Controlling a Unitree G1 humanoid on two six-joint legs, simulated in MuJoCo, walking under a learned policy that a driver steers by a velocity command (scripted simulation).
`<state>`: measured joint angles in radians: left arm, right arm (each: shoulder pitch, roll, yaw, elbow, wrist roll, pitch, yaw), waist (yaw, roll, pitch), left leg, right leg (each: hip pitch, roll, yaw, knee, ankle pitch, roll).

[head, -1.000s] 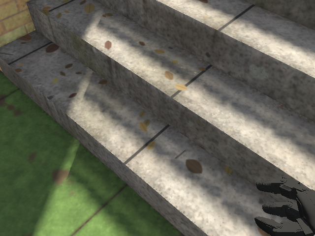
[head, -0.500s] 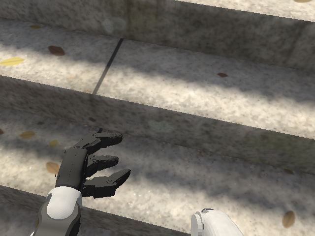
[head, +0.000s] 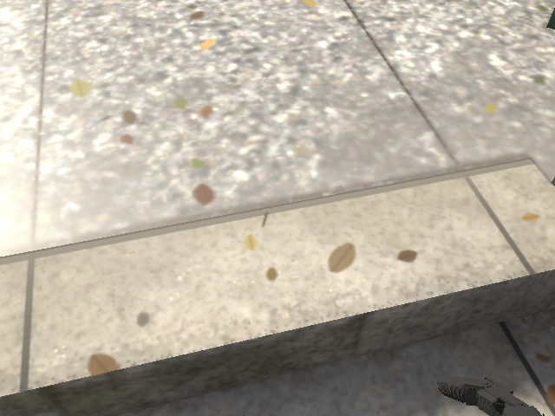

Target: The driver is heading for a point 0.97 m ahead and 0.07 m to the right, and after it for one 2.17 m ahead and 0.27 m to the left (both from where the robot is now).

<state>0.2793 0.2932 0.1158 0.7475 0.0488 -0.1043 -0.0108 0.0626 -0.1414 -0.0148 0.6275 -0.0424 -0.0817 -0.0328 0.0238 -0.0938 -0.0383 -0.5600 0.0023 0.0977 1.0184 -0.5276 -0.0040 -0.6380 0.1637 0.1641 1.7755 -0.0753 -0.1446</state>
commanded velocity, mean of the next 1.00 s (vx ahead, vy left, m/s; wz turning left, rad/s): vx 0.84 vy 0.00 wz -0.46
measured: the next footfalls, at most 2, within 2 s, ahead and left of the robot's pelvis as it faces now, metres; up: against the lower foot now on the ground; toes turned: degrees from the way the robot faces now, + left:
right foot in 0.26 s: +0.37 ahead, -0.06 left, +0.18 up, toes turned -15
left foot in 0.66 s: +0.77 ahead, +0.00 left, +0.36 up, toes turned -23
